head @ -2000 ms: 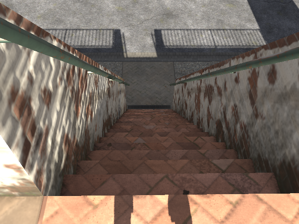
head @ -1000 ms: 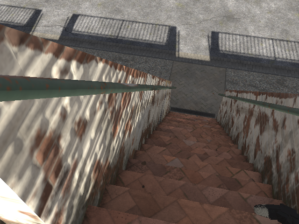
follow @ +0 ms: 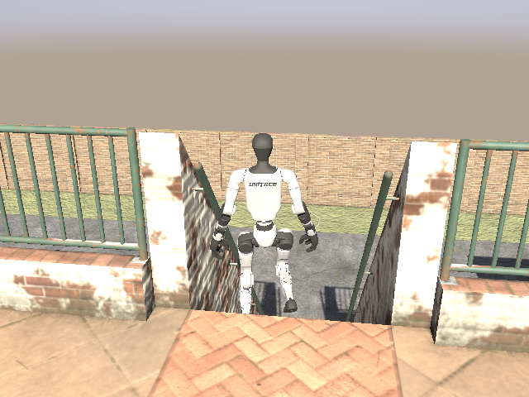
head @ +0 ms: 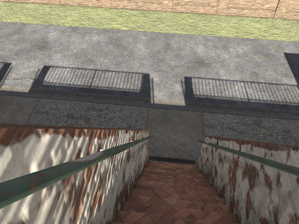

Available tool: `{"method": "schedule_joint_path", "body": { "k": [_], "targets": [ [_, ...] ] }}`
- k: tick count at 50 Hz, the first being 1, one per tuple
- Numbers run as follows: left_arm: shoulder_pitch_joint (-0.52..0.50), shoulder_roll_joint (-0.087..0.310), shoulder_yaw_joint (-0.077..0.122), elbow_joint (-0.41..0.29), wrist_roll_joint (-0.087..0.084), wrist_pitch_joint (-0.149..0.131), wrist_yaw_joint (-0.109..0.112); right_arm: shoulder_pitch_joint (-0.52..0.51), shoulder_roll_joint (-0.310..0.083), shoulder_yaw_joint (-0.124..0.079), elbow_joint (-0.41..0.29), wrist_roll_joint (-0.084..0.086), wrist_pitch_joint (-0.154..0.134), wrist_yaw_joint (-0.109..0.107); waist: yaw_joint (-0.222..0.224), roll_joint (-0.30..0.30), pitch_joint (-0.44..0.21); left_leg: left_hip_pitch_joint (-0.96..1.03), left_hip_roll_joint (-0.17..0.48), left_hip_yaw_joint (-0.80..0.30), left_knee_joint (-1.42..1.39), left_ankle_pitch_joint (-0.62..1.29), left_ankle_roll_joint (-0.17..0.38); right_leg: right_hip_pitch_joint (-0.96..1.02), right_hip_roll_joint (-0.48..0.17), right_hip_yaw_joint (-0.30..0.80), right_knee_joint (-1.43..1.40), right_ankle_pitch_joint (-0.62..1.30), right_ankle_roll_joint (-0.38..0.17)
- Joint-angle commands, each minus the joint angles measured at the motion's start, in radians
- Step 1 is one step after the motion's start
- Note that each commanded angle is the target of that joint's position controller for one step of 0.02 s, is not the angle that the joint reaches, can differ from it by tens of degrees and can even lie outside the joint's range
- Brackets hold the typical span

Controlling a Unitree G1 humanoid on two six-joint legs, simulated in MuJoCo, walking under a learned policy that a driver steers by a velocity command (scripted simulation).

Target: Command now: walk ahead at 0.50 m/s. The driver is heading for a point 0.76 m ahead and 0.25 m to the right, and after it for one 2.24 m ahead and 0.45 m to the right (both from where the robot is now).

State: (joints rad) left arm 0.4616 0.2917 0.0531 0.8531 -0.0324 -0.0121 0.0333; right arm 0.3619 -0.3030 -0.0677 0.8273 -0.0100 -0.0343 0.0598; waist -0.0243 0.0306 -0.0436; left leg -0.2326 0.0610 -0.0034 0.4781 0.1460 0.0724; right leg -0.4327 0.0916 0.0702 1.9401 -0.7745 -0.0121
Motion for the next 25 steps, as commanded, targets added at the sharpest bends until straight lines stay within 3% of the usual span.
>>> {"method": "schedule_joint_path", "body": {
  "k": [1,2,3,4,5,6,7,8,9,10,11,12,13,14,15,16,17,18,19,20,21,22,23,24,25],
  "targets": [
    [0.045,-0.075,-0.018,-0.088,-0.004,-0.033,-0.002,0.381,-0.069,0.003,0.117,0.019,-0.023,0.002,-0.01,0.198,0.067,0.435,0.284,-0.286,0.194,0.725,0.199,-0.723,0.023,0.188,0.147,0.046,-0.01],
    [0.027,-0.009,-0.003,-0.089,-0.007,-0.028,0.002,0.33,-0.03,0.01,0.109,0.012,-0.027,0.009,0.028,0.051,0.085,0.268,0.265,-0.238,0.183,0.354,0.182,-0.73,-0.022,0.185,-0.063,0.25,-0.038],
    [0.026,0.02,0.008,-0.066,-0.008,-0.007,0.017,0.18,-0.019,0.023,0.085,-0.024,-0.008,-0.008,0.092,-0.044,0.066,0.057,0.225,-0.225,0.119,0.047,0.133,-0.61,-0.048,0.167,-0.134,0.417,-0.061],
    [-0.007,0.01,0.001,-0.107,-0.005,0.007,0.026,0.12,-0.139,-0.008,0.047,-0.025,-0.015,-0.048,0.123,0.034,0.163,-0.15,0.372,-0.354,0.056,0.19,0.213,-0.543,-0.08,0.174,-0.361,0.483,0.0],
    [-0.109,0.019,0.003,-0.147,0.007,0.021,0.049,-0.008,-0.092,0.014,0.051,-0.032,-0.008,-0.095,0.126,0.066,0.238,-0.36,0.407,-0.421,0.047,0.206,0.207,-0.457,-0.134,0.231,-0.627,0.621,0.081],
    [-0.063,-0.025,-0.002,-0.098,0.026,0.043,0.046,0.107,-0.083,0.03,0.106,-0.07,-0.014,-0.11,0.116,0.105,0.144,-0.365,0.326,-0.381,0.126,0.199,0.204,-0.306,-0.112,0.204,-0.58,0.764,0.104],
    [-0.03,-0.039,-0.01,-0.085,0.024,0.064,0.039,0.104,-0.122,0.027,0.103,-0.067,-0.014,-0.119,0.13,0.129,0.1,-0.398,0.291,-0.342,0.118,0.035,0.188,-0.205,-0.093,0.119,-0.546,0.774,0.114],
    [-0.148,0.052,0.027,-0.131,0.012,0.063,0.019,0.161,-0.121,0.004,0.107,0.005,-0.031,-0.13,0.073,0.098,0.158,-0.25,0.249,-0.342,0.234,-0.142,0.134,-0.429,-0.105,0.235,-0.72,0.973,0.084],
    [-0.217,0.043,0.026,-0.152,0.014,0.062,0.002,0.229,-0.112,-0.002,0.138,0.028,-0.036,-0.141,0.029,0.12,0.152,-0.134,0.257,-0.377,0.267,-0.268,0.124,-0.521,-0.101,0.259,-0.806,1.026,0.058],
    [-0.274,0.024,0.017,-0.198,0.034,0.052,-0.022,0.173,-0.027,0.027,0.12,0.042,-0.044,-0.159,0.044,0.132,0.173,-0.248,0.17,-0.298,0.307,-0.582,0.116,-0.448,-0.13,0.211,-0.996,1.328,0.057],
    [-0.305,-0.006,0.011,-0.212,0.054,0.042,-0.046,0.166,-0.006,0.038,0.121,0.032,-0.044,-0.171,0.037,0.126,0.168,-0.317,0.142,-0.264,0.304,-0.674,0.108,-0.333,-0.122,0.148,-1.046,1.448,0.051],
    [-0.319,-0.037,0.002,-0.208,0.059,0.041,-0.063,0.159,-0.033,0.029,0.12,0.031,-0.037,-0.179,0.029,0.075,0.174,-0.402,0.103,-0.209,0.324,-0.744,0.087,-0.204,-0.111,0.064,-1.142,1.42,0.055],
    [-0.323,-0.052,0.001,-0.199,0.05,0.046,-0.071,0.161,-0.049,0.022,0.117,0.027,-0.029,-0.176,0.011,0.086,0.172,-0.453,0.102,-0.19,0.334,-0.764,0.086,-0.099,-0.09,0.024,-1.154,1.377,0.062],
    [-0.319,-0.045,0.002,-0.184,0.03,0.041,-0.068,0.159,-0.067,0.008,0.127,0.035,-0.034,-0.169,0.005,0.082,0.178,-0.447,0.116,-0.188,0.358,-0.754,0.08,-0.059,-0.119,0.048,-1.197,1.388,0.058],
    [-0.301,-0.039,0.007,-0.17,0.025,0.05,-0.057,0.141,-0.067,0.0,0.132,0.045,-0.03,-0.168,0.009,0.099,0.196,-0.452,0.125,-0.205,0.432,-0.766,0.087,-0.04,-0.133,0.063,-1.188,1.33,0.068],
    [-0.282,-0.016,0.017,-0.151,0.018,0.061,-0.049,0.136,-0.064,-0.012,0.132,0.044,-0.02,-0.151,0.003,0.093,0.186,-0.388,0.149,-0.227,0.479,-0.721,0.098,-0.069,-0.133,0.025,-1.183,1.231,0.069],
    [-0.254,0.01,0.027,-0.138,0.024,0.068,-0.044,0.124,-0.067,-0.023,0.127,0.042,-0.016,-0.136,0.011,0.111,0.178,-0.339,0.166,-0.25,0.545,-0.631,0.093,-0.069,-0.146,0.003,-1.178,1.15,0.054],
    [-0.109,0.026,0.035,-0.096,0.031,0.068,-0.039,0.033,-0.102,-0.041,0.12,0.038,-0.021,-0.125,0.077,0.188,0.129,-0.345,0.191,-0.233,0.661,-0.558,0.061,0.033,-0.18,-0.021,-1.222,1.14,0.021],
    [0.092,0.07,0.057,-0.007,0.045,0.063,-0.043,-0.024,-0.06,-0.037,0.129,0.03,-0.02,-0.115,0.158,0.144,0.052,-0.369,0.161,-0.175,0.848,-0.496,0.019,0.237,-0.2,-0.071,-1.287,1.25,-0.005],
    [0.255,0.091,0.08,0.056,0.052,0.046,-0.047,-0.004,0.005,-0.025,0.153,0.033,-0.013,-0.118,0.234,0.068,0.014,-0.322,0.066,-0.066,1.079,-0.371,-0.021,0.411,-0.173,-0.154,-1.519,1.173,-0.025],
    [0.386,0.068,0.081,0.103,0.047,0.021,-0.042,-0.009,0.018,-0.029,0.181,0.024,0.0,-0.136,0.307,-0.108,0.073,-0.403,-0.046,-0.085,1.555,-0.545,-0.04,0.539,-0.259,-0.015,-1.799,1.138,-0.121],
    [0.44,0.043,0.041,0.168,0.075,-0.005,-0.059,-0.021,0.112,-0.025,0.181,0.006,-0.012,-0.129,0.284,-0.35,0.163,-0.854,-0.252,-0.119,2.057,-1.166,-0.065,0.681,-0.297,-0.004,-1.392,1.742,-0.127],
    [0.359,0.0,-0.005,0.18,0.06,-0.026,-0.078,0.178,0.122,-0.013,0.127,0.035,-0.019,-0.119,0.088,-0.475,0.124,-1.011,-0.205,-0.188,1.969,-1.08,-0.046,0.701,-0.319,0.073,-1.179,2.122,-0.097],
    [0.339,-0.027,-0.013,0.183,0.051,-0.03,-0.096,0.154,0.12,-0.006,0.118,0.075,-0.02,-0.12,0.077,-0.371,0.065,-1.042,-0.174,-0.175,1.874,-0.958,-0.033,0.655,-0.382,0.133,-1.223,1.994,-0.132],
    [0.342,0.038,0.008,0.224,0.052,-0.033,-0.109,0.079,0.147,0.013,0.058,0.115,-0.005,-0.131,0.056,-0.237,0.033,-1.071,-0.084,-0.199,1.708,-0.779,-0.007,0.504,-0.477,0.353,-1.324,1.25,-0.242]
  ]
}}
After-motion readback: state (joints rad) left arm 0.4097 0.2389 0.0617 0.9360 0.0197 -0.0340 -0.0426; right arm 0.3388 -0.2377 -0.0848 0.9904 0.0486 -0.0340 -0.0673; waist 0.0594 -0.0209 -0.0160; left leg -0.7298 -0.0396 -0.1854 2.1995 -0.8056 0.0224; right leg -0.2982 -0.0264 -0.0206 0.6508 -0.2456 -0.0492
